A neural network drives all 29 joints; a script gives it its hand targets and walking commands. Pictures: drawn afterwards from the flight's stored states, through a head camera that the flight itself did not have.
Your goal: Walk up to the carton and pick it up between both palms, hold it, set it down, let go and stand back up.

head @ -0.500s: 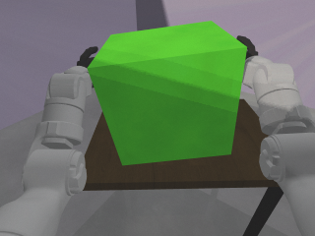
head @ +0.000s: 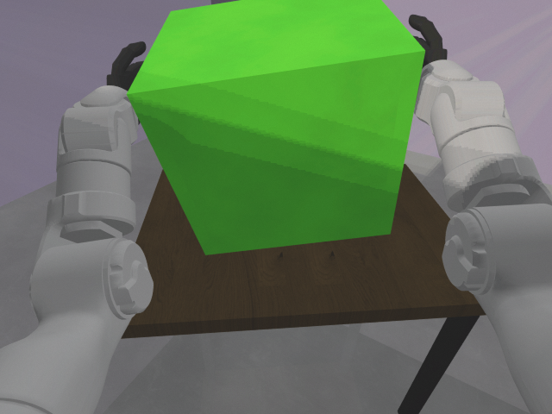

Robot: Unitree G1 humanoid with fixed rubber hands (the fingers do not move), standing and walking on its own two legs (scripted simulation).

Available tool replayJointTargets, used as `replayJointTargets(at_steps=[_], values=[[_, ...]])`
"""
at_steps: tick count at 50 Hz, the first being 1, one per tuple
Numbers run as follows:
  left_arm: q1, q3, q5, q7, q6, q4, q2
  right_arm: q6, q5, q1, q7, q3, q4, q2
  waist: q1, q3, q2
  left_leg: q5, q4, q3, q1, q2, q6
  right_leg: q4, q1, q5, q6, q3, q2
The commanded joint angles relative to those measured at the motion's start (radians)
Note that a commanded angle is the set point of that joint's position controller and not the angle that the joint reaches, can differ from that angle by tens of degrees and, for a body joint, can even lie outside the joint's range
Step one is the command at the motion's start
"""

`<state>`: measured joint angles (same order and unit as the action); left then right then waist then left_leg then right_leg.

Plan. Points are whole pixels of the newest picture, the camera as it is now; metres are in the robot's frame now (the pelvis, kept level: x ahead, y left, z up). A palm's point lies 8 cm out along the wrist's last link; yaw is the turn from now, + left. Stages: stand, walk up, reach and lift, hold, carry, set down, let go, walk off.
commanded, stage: set down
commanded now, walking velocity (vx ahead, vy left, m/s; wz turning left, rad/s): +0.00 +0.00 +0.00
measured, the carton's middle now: (281, 123) +0.44 -0.02 +0.28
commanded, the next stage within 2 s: none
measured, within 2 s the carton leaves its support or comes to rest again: neither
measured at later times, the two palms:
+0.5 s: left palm (133, 128) +0.43 +0.20 +0.28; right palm (394, 130) +0.41 -0.18 +0.28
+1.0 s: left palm (150, 139) +0.46 +0.19 +0.24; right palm (392, 141) +0.43 -0.19 +0.25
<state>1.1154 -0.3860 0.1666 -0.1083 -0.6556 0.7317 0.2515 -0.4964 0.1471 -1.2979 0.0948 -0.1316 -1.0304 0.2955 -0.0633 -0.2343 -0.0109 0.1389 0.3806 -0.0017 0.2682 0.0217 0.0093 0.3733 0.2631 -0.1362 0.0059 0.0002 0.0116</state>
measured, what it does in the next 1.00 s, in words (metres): stands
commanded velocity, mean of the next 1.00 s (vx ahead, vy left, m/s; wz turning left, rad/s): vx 0.00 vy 0.00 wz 0.00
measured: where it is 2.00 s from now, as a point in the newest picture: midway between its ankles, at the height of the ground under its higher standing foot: outside the picture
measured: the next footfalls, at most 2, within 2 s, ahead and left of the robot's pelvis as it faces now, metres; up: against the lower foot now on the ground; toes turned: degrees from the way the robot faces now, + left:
none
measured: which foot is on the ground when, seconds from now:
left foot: down 0.00-1.00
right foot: down 0.00-1.00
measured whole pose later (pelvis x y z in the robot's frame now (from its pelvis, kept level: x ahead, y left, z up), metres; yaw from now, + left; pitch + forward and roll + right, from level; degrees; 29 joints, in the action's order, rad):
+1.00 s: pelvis +0.03 +0.01 +0.00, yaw +0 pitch +2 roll -1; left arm 0.99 -0.36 0.17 -0.09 -0.45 0.72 0.23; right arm -0.25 0.13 -1.01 0.12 -0.14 -0.87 0.20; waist -0.10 -0.11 -0.03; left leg 0.16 0.36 0.00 0.23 0.02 0.01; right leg 0.32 0.21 -0.15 -0.01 0.00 0.01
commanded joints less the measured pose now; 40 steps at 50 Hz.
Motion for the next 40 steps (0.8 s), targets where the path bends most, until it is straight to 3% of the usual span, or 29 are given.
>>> replayJointTargets(at_steps=[1, 7, 10, 13, 15, 19, 29, 33, 40], values=[[0.668, 0.165, -0.07, -0.188, 0.124, -0.125, -0.465, 0.128, 0.087, -0.501, -0.132, 0.036, 0.214, -0.576, -0.019, -0.221, 0.048, 0.038, -0.161, 0.02, -0.138, -0.037, 0.008, -0.133, -0.37, -0.027, -0.016, -0.008, 0.031], [0.606, 0.241, -0.096, -0.143, 0.151, -0.256, -0.5, 0.195, 0.179, -0.516, -0.106, 0.207, 0.411, -0.658, 0.018, -0.371, 0.017, -0.233, -0.091, 0.031, -0.251, -0.061, 0.004, -0.107, -0.447, 0.262, -0.048, -0.019, 0.037], [0.591, 0.294, -0.119, -0.13, 0.161, -0.323, -0.531, 0.21, 0.213, -0.51, -0.089, 0.289, 0.538, -0.682, 0.016, -0.452, 0.012, -0.361, -0.055, 0.022, -0.297, -0.066, 0.012, -0.08, -0.5, 0.437, -0.06, -0.021, 0.039], [0.583, 0.358, -0.149, -0.119, 0.168, -0.396, -0.564, 0.21, 0.23, -0.487, -0.077, 0.349, 0.644, -0.692, 0.005, -0.509, 0.025, -0.476, -0.017, 0.012, -0.361, -0.066, 0.03, -0.065, -0.493, 0.52, -0.062, -0.026, 0.046], [0.568, 0.386, -0.157, -0.116, 0.163, -0.414, -0.583, 0.207, 0.225, -0.474, -0.071, 0.352, 0.691, -0.681, -0.01, -0.493, 0.039, -0.495, -0.005, 0.007, -0.38, -0.067, 0.041, -0.068, -0.465, 0.51, -0.06, -0.03, 0.048], [0.554, 0.377, -0.139, -0.124, 0.156, -0.363, -0.593, 0.202, 0.185, -0.443, -0.079, 0.298, 0.629, -0.647, -0.026, -0.399, 0.051, -0.43, -0.02, 0.002, -0.403, -0.056, 0.047, -0.1, -0.38, 0.356, -0.049, -0.042, 0.05], [0.558, 0.219, -0.048, -0.17, 0.201, -0.062, -0.499, 0.239, 0.014, -0.4, -0.106, 0.075, 0.361, -0.609, -0.045, -0.143, 0.01, 0.021, -0.149, 0.035, -0.227, -0.059, 0.003, -0.156, -0.304, -0.02, -0.036, -0.047, 0.025], [0.606, 0.244, -0.074, -0.166, 0.242, -0.07, -0.509, 0.271, -0.004, -0.431, -0.111, 0.067, 0.375, -0.642, -0.045, -0.202, 0.017, 0.017, -0.147, 0.04, -0.233, -0.061, 0.003, -0.145, -0.318, 0.002, -0.04, -0.053, 0.024], [0.62, 0.328, -0.111, -0.137, 0.303, -0.117, -0.549, 0.316, 0.017, -0.43, -0.104, 0.15, 0.446, -0.685, -0.048, -0.37, 0.033, -0.152, -0.093, 0.031, -0.307, -0.063, 0.023, -0.119, -0.371, 0.214, -0.05, -0.05, 0.024]])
